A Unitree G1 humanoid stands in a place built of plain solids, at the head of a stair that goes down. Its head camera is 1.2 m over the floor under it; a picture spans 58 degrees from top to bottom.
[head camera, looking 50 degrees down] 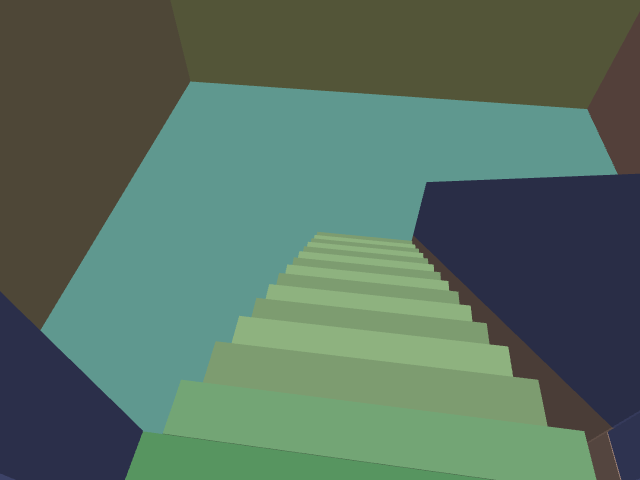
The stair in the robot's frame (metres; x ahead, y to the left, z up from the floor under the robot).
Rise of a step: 0.20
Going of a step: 0.22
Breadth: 1.11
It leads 7 degrees to the right of straight ahead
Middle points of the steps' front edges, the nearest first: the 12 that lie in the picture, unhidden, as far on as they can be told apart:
0.42 -0.15 0.00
0.64 -0.18 -0.20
0.86 -0.21 -0.40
1.08 -0.24 -0.61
1.30 -0.26 -0.81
1.52 -0.29 -1.01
1.74 -0.32 -1.22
1.96 -0.35 -1.42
2.18 -0.38 -1.62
2.40 -0.40 -1.82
2.62 -0.43 -2.03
2.84 -0.46 -2.23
